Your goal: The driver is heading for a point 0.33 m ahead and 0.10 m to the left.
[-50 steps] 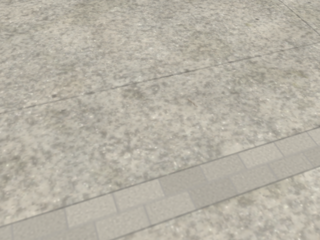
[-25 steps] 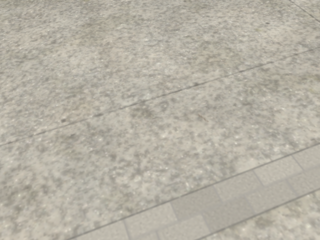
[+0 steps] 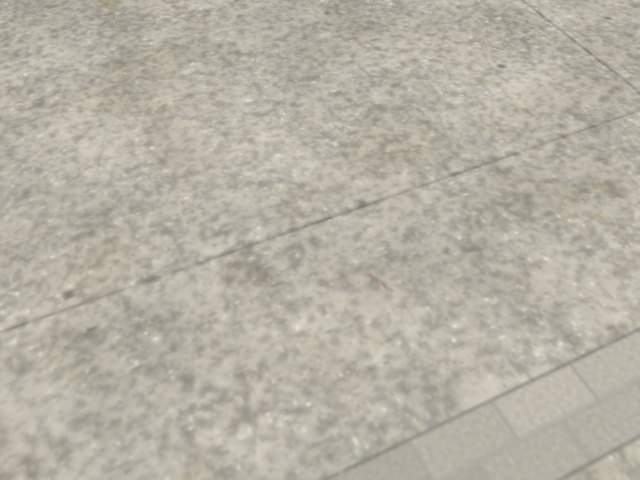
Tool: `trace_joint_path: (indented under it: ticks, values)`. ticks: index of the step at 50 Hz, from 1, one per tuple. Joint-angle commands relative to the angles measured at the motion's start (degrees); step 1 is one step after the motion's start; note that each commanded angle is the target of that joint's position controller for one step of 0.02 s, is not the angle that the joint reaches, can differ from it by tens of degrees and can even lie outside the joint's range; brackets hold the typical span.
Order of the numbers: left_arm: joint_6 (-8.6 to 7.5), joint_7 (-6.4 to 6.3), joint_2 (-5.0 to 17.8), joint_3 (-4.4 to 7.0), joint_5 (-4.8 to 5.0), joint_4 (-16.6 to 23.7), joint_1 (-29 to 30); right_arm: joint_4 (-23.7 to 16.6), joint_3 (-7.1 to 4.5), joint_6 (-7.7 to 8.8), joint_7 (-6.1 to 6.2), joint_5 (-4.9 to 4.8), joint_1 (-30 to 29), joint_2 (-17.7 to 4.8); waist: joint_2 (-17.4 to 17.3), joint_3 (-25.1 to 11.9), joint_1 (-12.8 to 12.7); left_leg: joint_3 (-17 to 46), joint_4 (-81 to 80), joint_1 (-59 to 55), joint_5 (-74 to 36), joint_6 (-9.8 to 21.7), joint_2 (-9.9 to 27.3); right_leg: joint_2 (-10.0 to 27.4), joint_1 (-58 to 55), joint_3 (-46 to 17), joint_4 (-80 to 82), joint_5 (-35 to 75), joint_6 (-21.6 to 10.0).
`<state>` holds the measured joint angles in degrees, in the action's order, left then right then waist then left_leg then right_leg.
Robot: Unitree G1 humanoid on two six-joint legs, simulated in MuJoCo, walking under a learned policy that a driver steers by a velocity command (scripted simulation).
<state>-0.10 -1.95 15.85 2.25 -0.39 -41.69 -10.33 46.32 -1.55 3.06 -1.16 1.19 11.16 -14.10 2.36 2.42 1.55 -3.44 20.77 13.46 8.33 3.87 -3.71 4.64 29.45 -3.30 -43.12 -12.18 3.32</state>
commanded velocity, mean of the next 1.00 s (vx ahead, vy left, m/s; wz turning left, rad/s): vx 0.15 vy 0.00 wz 0.19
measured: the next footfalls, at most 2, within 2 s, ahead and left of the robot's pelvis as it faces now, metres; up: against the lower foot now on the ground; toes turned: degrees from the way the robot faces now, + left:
right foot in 0.08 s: +0.12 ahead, -0.15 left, +0.00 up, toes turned +1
left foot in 0.52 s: +0.15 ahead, +0.12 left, +0.00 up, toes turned +11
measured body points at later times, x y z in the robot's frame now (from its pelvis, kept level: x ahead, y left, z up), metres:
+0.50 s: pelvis +0.10 +0.02 -0.02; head +0.11 +0.04 +0.43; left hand +0.15 +0.31 -0.14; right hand +0.26 -0.25 -0.11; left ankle +0.10 +0.11 -0.74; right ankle +0.08 -0.15 -0.74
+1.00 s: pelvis +0.25 +0.08 -0.01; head +0.27 +0.08 +0.44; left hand +0.38 +0.35 -0.11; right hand +0.37 -0.18 -0.14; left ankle +0.11 +0.12 -0.72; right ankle +0.36 -0.01 -0.74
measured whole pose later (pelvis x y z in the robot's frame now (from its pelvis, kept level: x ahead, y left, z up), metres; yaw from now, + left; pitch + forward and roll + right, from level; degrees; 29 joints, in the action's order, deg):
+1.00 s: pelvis +0.25 +0.08 -0.01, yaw +15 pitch +1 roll -1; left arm -4.0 0.6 13.2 2.2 -1.5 -44.3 -2.8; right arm 48.0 -2.8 0.4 2.0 0.5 15.7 -15.1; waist -0.3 1.9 2.4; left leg 2.7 38.7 8.4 25.4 1.3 -5.1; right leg -0.9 22.7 1.8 -28.1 -6.0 -2.1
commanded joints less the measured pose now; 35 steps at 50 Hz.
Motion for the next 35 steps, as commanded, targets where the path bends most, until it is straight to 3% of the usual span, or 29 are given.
trace_joint_path:
  ticks: [1,3,4,5,6,7,8,9,11,13,14,16,18,19,21,23,24,25,26,27,28,29,30,31,32,35]
  values:
    - [0.33,-0.03,4.74,1.37,0.0,2.08,-3.17,-2.96,-1.85,-0.12,0.34,-0.32,-3.63,-8.71,-6.94,-6.19,-1.95,9.29,-5.82,3.57,-10.93,9.41,15.75,-0.2,-12.77,0.06,5.5,2.45,-0.6]
    - [0.25,-0.01,4.59,1.55,-0.59,1.94,-3.31,-2.37,-1.16,-0.61,0.25,-1.07,-4.35,-7.34,-6.12,-5.2,-3.14,9.7,-3.24,4.71,-1.43,7.01,13.94,-1.35,-18.02,1.3,13.85,5.26,-2.07]
    - [0.11,-0.15,5.45,1.73,-1.07,2.29,-2.92,-1.55,-0.45,-0.59,0.22,-1.01,-2.64,-5.51,-4.7,-4.66,-3.09,9.33,-1.27,5.41,2.12,4.16,11.75,-0.22,-20.94,-0.39,18.26,10.25,-3.05]
    - [-0.04,-0.5,7.85,2.1,-1.11,3.15,-2.66,-1.27,0.07,-0.41,0.26,-0.01,-0.83,-4.29,-1.07,-5.33,-1.7,7.45,2.66,6.46,6.24,1.14,8.63,4.04,-23.72,-4.8,18.99,20.08,-4.47]
    - [0.22,-0.83,10.69,2.62,-0.59,3.32,0.33,-0.48,0.11,-0.17,0.16,0.28,5.56,-3.46,7.56,-6.06,3.52,3.98,3.43,7.85,11.55,-1.15,4.22,6.61,-23.94,-7.69,17.76,18.37,-8.06]
    - [0.32,-0.27,5.91,1.82,-0.2,3.28,1.63,-0.11,0.34,-0.63,0.58,0.4,3.41,-3.91,7.82,-6.86,1.52,2.44,3.41,2.18,9.53,-2.6,4.17,4.29,-18.74,-6.32,18.86,6.8,-8.01]
    - [0.25,0.21,3.77,1.28,-0.43,3.38,2.11,-0.3,-0.09,-1.24,0.83,0.12,0.56,-5.75,5.55,-4.54,0.18,2.47,3.73,2.0,8.15,-2.83,4.18,1.94,-16.68,-4.89,18.94,3.38,-6.48]
    - [0.01,0.35,3.79,1.26,-0.76,3.26,2.27,-0.11,-0.16,-1.82,1.14,-0.29,-0.36,-5.83,3.85,-4.22,-0.26,3.12,4.1,2.86,6.7,-2.35,4.61,0.88,-17.41,-3.37,18.0,4.82,-5.25]
    - [-0.65,0.07,5.9,2.0,-0.43,2.95,0.99,-0.87,-0.51,-2.63,1.34,-0.74,-1.47,-7.35,2.65,-3.98,-1.24,4.57,5.47,5.17,2.21,-1.48,4.89,0.32,-19.99,-1.76,15.69,9.58,-4.77]
    - [-0.51,-0.62,7.14,2.72,0.0,2.49,-2.1,-1.37,-0.78,-2.7,1.44,-1.66,-1.66,-7.13,2.87,-6.04,-2.58,3.31,9.87,8.05,10.26,-0.38,2.84,1.01,-22.49,-1.69,15.22,-0.7,-6.49]
    - [-0.4,-0.83,7.63,3.05,0.3,2.29,-3.97,-1.85,-0.85,-2.6,1.34,-1.95,-2.05,-6.48,4.44,-5.44,-3.49,2.45,13.64,11.87,16.04,-0.08,1.92,3.5,-23.37,-4.84,17.09,-8.87,-8.5]
    - [-0.8,-1.14,9.5,3.78,0.88,1.34,-8.19,-3.68,-1.05,-1.95,0.74,-2.61,-4.02,-5.29,9.02,-2.99,-4.86,0.25,23.88,20.02,20.36,0.25,2.06,13.88,-25.38,-18.27,25.21,-22.51,-14.55]
    - [-2.32,-1.37,10.04,4.05,0.23,1.13,-9.24,-5.75,-1.57,-1.6,0.04,-2.9,-7.42,-5.87,7.69,0.09,-6.07,4.85,33.81,25.89,26.1,1.1,6.14,19.52,-24.2,-25.28,29.45,-23.82,-17.55]
    - [-2.88,-1.32,9.99,4.1,0.53,1.35,-7.6,-6.25,-1.7,-1.59,-0.15,-3.17,-7.44,-5.93,6.74,0.36,-5.36,6.17,34.42,27.07,26.94,1.39,8.02,20.08,-24.36,-24.01,30.28,-22.82,-16.85]
    - [-3.01,-0.82,10.25,4.24,1.76,2.29,-0.85,-5.29,-1.86,-1.68,-0.56,-3.13,-4.54,-5.99,5.5,-0.46,-2.19,4.26,26.48,17.56,21.86,1.64,9.01,15.75,-18.91,-13.24,31.49,-16.59,-12.53]
    - [-2.43,0.03,10.08,4.3,1.76,2.86,5.14,-1.21,-2.33,-1.86,-0.85,-2.4,3.97,-5.11,4.72,-2.75,2.69,-2.96,17.68,-0.24,7.1,0.57,4.3,8.84,-9.47,0.09,27.1,-11.64,-8.97]
    - [-2.17,0.3,8.6,4.02,1.18,2.64,4.79,1.24,-2.98,-2.25,-0.86,-1.98,8.71,-5.44,3.08,-3.71,3.91,-5.81,16.88,-6.76,5.74,-0.11,1.1,6.5,-5.97,4.51,21.94,-13.4,-7.77]
    - [-2.17,0.49,6.5,3.44,0.65,2.7,4.27,2.83,-3.91,-2.58,-0.69,-1.88,13.34,-6.73,-1.46,-3.86,5.32,-5.02,14.78,-12.06,8.41,0.77,-0.3,4.25,-2.15,8.39,12.62,-14.06,-6.01]
    - [-2.41,0.76,2.47,2.18,-0.12,4.0,4.74,2.31,-5.43,-2.36,0.13,-1.74,17.08,-12.11,-16.94,-2.85,6.47,15.06,3.3,-16.64,13.46,5.66,10.45,-0.24,7.45,12.91,-10.37,-14.43,-1.71]
    - [-3.69,0.46,1.28,1.56,0.23,7.32,5.73,-1.63,-5.45,-1.16,-0.04,-1.22,15.0,-17.63,-23.57,-3.57,4.53,46.53,-9.26,-18.35,12.02,16.21,23.5,-7.69,20.19,5.31,-23.45,-23.37,-0.09]
    - [-4.95,0.55,4.23,2.08,2.32,6.41,4.35,-2.55,-4.62,-0.01,-0.1,-0.48,12.54,-14.88,-15.42,-3.36,3.52,47.02,-10.03,-17.78,8.43,18.73,26.64,-4.12,22.54,-0.03,-29.52,-22.18,-1.05]
    - [-5.47,0.75,6.09,2.49,2.57,5.43,3.52,-3.11,-3.89,0.69,0.16,-0.81,9.98,-12.17,-11.65,-1.8,1.71,39.72,-6.2,-16.75,-1.02,16.44,25.07,-1.76,23.0,-0.35,-29.64,-17.46,-2.16]
    - [-5.4,0.64,6.65,2.78,1.18,3.96,2.56,-3.68,-3.45,0.72,0.36,-1.28,7.53,-10.85,-6.91,-1.86,0.49,31.45,-3.27,-14.61,-11.89,13.3,22.44,0.09,20.54,0.16,-27.65,-13.15,-2.45]
    - [-5.07,0.49,6.79,3.04,-0.03,2.9,2.0,-4.17,-3.13,0.46,0.62,-1.46,5.47,-10.2,-5.47,-2.67,-0.22,25.3,-2.59,-12.53,-20.4,10.61,19.85,1.02,16.82,0.39,-23.72,-9.59,-2.45]
    - [-4.55,0.81,6.49,3.12,-0.24,2.33,1.39,-4.31,-2.79,0.09,1.06,-1.45,4.98,-9.51,-6.29,-3.57,-0.86,20.35,-2.75,-11.3,-27.2,8.69,17.53,1.0,12.89,0.94,-20.81,-6.4,-2.29]
    - [-3.62,1.53,2.71,2.02,0.3,1.84,2.16,-3.31,-2.43,-0.49,2.55,-1.06,6.7,-8.37,-6.19,-5.53,-1.28,12.03,-2.69,-11.97,-41.76,5.94,13.91,-1.28,7.54,2.8,-11.25,1.86,-1.53]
